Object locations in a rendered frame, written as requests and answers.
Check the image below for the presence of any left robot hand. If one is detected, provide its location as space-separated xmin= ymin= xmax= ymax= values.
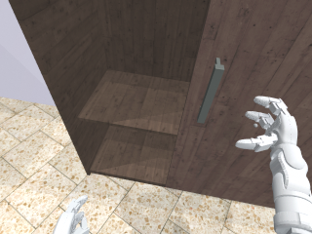
xmin=53 ymin=195 xmax=90 ymax=234

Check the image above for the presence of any wardrobe door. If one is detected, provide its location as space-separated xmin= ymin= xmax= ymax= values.
xmin=165 ymin=0 xmax=312 ymax=209

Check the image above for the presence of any handle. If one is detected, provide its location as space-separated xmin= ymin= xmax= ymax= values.
xmin=197 ymin=58 xmax=224 ymax=124

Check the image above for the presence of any right robot forearm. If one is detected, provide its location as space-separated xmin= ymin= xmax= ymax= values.
xmin=269 ymin=143 xmax=312 ymax=234

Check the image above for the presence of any right robot hand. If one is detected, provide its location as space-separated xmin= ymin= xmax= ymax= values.
xmin=235 ymin=96 xmax=298 ymax=152

